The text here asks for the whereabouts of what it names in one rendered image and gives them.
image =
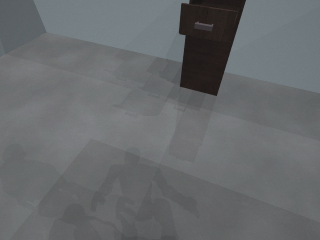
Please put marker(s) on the cabinet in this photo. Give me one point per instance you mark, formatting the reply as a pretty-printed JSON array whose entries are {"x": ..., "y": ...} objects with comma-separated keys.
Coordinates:
[{"x": 204, "y": 60}]

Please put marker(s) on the drawer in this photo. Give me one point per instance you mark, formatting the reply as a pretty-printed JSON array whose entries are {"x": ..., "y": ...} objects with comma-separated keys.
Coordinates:
[{"x": 223, "y": 18}]

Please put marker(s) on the handle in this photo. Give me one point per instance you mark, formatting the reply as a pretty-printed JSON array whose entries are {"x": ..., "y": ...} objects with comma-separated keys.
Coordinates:
[{"x": 203, "y": 26}]

